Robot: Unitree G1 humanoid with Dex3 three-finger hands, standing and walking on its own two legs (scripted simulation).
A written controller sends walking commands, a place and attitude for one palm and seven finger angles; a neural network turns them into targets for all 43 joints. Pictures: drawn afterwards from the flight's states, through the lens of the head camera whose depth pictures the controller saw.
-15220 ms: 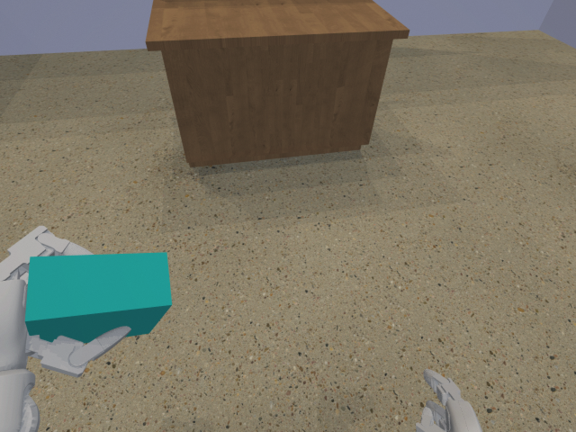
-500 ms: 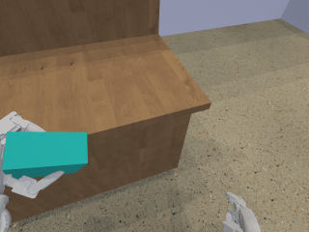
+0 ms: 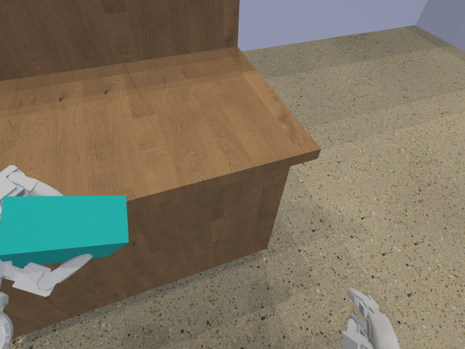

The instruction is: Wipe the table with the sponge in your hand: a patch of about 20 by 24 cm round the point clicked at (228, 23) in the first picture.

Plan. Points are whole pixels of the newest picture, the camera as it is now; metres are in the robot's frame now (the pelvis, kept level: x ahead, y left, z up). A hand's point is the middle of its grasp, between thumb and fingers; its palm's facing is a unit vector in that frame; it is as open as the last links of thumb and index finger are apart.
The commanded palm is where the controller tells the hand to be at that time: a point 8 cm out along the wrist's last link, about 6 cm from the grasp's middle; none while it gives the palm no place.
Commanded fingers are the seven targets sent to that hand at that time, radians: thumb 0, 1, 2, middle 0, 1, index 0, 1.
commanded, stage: shuffle to correct the standing spot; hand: left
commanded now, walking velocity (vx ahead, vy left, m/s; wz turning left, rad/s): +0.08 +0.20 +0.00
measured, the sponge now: (83, 231) +0.23 +0.21 +0.15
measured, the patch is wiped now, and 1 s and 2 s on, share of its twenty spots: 0.00 0.00 0.00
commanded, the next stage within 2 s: none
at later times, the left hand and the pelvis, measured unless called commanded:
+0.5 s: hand out of the picture +0.21 +0.32 +0.18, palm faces +0.42 -0.79 -0.45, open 10.1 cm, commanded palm +0.15 +0.36 +0.20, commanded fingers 0.00 0.10 1.30 -1.20 -1.60 -1.20 -1.60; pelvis +0.00 +0.07 +0.00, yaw +2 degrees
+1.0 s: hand out of the picture +0.21 +0.40 +0.18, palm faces +0.36 -0.82 -0.44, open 10.1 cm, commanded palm +0.16 +0.44 +0.20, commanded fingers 0.00 0.10 1.30 -1.20 -1.60 -1.20 -1.60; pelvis +0.00 +0.16 +0.02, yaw +0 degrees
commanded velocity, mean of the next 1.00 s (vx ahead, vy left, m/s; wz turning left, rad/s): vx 0.09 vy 0.20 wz -0.03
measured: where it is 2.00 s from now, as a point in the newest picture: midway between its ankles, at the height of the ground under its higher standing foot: outside the picture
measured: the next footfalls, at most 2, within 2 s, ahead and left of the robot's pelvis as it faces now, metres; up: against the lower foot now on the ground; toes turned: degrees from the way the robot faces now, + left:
right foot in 0.08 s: +0.05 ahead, -0.11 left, +0.00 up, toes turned -4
left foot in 0.34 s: +0.08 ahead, +0.23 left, +0.00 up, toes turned +4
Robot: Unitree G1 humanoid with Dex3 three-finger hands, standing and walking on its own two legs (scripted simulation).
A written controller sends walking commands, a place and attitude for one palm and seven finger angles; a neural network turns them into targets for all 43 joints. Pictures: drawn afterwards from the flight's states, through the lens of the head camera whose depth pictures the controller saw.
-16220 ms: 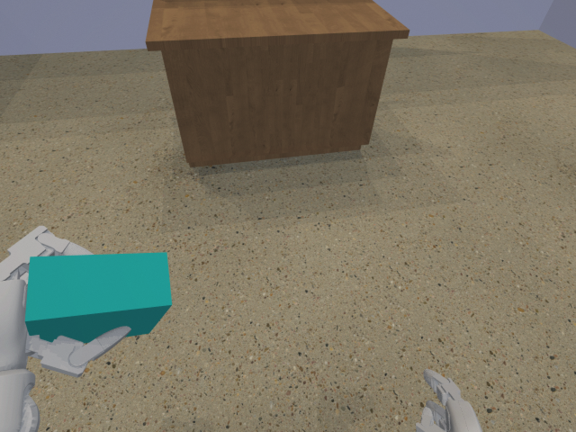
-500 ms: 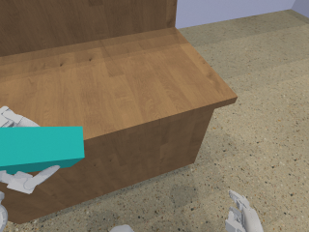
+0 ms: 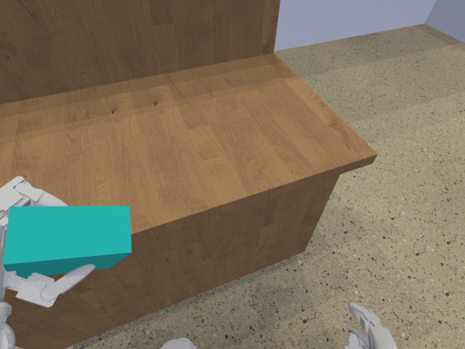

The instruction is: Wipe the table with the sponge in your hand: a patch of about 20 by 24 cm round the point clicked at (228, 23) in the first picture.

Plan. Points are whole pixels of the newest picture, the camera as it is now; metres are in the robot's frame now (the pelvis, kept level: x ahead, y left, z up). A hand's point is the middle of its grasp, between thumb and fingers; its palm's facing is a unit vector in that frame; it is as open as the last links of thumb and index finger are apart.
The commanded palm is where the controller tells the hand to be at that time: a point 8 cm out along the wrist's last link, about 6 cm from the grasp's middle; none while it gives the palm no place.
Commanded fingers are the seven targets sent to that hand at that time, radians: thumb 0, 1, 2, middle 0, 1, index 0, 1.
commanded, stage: shuffle to correct the standing spot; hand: left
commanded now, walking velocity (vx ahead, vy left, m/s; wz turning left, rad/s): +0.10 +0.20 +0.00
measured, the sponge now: (86, 242) +0.22 +0.20 +0.14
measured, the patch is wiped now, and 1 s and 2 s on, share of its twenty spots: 0.00 0.00 0.00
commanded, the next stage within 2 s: come to a stop and stand still in 1.14 s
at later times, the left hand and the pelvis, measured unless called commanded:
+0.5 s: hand out of the picture +0.22 +0.38 +0.16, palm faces +0.41 -0.81 -0.42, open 10.1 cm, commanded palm +0.16 +0.41 +0.18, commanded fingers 0.00 0.10 1.30 -1.20 -1.60 -1.20 -1.60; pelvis +0.00 +0.13 -0.02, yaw +0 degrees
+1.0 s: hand out of the picture +0.24 +0.46 +0.16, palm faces +0.38 -0.82 -0.42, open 10.1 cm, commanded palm +0.18 +0.50 +0.18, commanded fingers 0.00 0.10 1.30 -1.20 -1.60 -1.20 -1.60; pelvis +0.02 +0.22 -0.01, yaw +0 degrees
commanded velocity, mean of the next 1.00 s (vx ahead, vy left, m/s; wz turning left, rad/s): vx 0.14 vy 0.12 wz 0.00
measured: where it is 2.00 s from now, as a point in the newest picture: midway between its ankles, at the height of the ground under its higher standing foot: outside the picture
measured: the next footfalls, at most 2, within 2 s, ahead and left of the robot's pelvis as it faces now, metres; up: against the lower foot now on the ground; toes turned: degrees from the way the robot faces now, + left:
left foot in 0.08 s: +0.10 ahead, +0.25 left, +0.00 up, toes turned +4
right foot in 0.24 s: +0.04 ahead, -0.05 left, +0.00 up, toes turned -5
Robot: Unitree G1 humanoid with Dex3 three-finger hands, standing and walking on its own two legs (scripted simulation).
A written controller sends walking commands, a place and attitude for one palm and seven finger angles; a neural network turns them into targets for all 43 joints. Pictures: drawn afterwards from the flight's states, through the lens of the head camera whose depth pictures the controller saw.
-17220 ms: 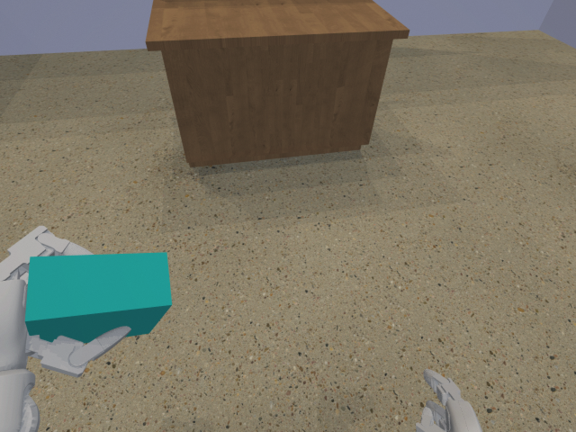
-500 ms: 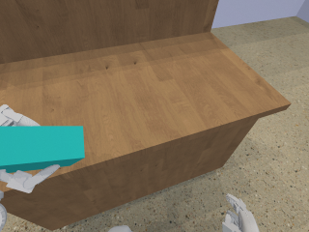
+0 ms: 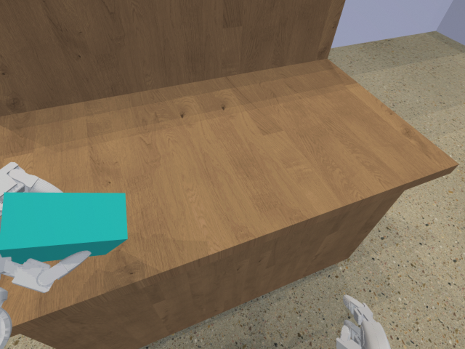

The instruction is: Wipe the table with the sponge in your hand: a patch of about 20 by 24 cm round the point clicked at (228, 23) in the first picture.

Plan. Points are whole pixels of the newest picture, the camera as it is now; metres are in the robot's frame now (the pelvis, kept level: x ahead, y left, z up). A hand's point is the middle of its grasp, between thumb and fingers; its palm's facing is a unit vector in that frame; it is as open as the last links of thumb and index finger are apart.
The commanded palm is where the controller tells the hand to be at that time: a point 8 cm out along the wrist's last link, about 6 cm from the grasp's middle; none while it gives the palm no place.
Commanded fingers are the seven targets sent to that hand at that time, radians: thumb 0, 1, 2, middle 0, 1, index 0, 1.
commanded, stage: shuffle to correct the standing spot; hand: left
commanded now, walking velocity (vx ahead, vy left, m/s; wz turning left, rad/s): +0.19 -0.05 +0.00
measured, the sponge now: (82, 228) +0.24 +0.21 +0.15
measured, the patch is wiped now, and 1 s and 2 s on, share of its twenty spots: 0.00 0.00 0.00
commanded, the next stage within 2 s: come to a stop and stand still in 0.14 s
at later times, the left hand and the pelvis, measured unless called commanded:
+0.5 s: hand (61, 199) +0.26 +0.24 +0.18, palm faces +0.32 -0.86 -0.40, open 10.1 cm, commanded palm +0.20 +0.28 +0.19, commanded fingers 0.00 0.10 1.30 -1.20 -1.60 -1.20 -1.60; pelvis +0.04 +0.01 +0.02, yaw -1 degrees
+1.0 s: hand (46, 174) +0.27 +0.25 +0.21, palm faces +0.39 -0.82 -0.43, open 10.1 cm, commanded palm +0.19 +0.27 +0.19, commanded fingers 0.00 0.10 1.30 -1.20 -1.60 -1.20 -1.60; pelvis +0.02 +0.00 +0.01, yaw -2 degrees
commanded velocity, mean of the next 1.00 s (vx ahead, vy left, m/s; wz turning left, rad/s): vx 0.02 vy -0.02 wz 0.00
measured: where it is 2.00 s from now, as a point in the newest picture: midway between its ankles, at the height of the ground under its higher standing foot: outside the picture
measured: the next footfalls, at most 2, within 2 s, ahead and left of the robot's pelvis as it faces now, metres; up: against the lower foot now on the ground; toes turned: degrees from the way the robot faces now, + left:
right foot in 0.08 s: +0.06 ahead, -0.10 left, +0.00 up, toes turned +1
